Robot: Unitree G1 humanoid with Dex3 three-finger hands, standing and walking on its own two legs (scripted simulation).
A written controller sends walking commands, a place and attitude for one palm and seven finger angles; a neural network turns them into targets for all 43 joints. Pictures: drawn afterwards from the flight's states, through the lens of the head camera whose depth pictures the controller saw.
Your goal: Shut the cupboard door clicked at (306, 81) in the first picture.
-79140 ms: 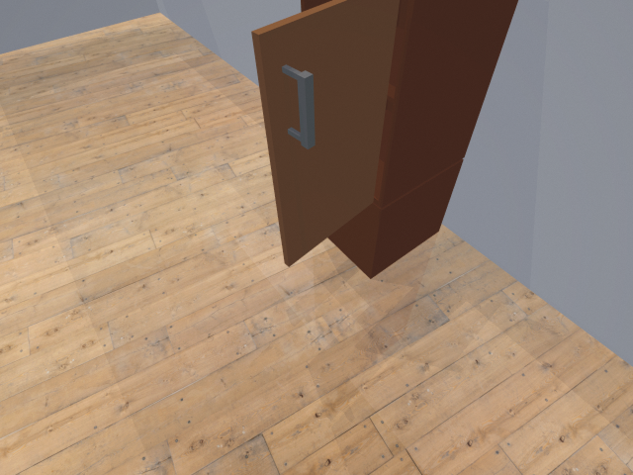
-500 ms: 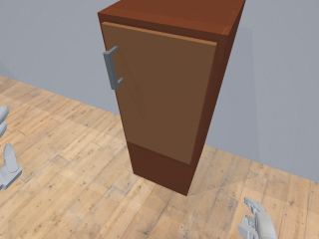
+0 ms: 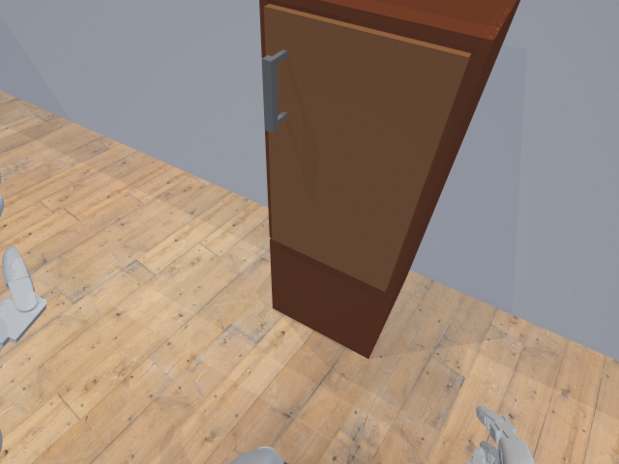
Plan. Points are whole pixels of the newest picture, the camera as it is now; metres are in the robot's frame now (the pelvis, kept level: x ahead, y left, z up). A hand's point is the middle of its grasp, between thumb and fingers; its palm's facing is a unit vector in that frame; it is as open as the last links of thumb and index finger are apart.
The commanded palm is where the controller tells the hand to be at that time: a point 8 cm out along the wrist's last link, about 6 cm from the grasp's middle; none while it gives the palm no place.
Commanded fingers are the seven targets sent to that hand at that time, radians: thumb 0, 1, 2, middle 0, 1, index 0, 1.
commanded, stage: step back with the hand held close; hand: left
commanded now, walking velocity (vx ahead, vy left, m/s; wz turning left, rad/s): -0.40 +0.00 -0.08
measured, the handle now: (276, 92) +0.70 +0.12 +0.14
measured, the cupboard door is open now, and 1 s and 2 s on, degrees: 0 0 0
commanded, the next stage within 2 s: stop stepping back and stand still in 0.22 s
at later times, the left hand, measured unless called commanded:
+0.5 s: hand out of the picture +0.13 +0.25 +0.20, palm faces +0.32 -0.87 -0.38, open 7.4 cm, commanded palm +0.06 +0.29 +0.20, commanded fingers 0.00 0.90 0.90 -0.20 -0.30 -0.20 -0.30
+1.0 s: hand out of the picture +0.04 +0.27 +0.18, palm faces +0.33 -0.86 -0.38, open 7.4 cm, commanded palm -0.03 +0.32 +0.20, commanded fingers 0.00 0.90 0.90 -0.20 -0.30 -0.20 -0.30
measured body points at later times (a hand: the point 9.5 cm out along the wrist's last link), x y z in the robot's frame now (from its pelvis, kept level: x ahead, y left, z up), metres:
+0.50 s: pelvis -0.12 +0.01 +0.01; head -0.13 +0.04 +0.46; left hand +0.11 +0.30 +0.22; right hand +0.01 -0.25 -0.06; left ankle -0.01 +0.08 -0.72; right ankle -0.17 -0.11 -0.71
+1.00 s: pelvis -0.21 +0.04 +0.01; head -0.24 +0.06 +0.46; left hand +0.01 +0.32 +0.20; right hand -0.12 -0.21 -0.07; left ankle -0.14 +0.16 -0.72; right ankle -0.19 -0.07 -0.68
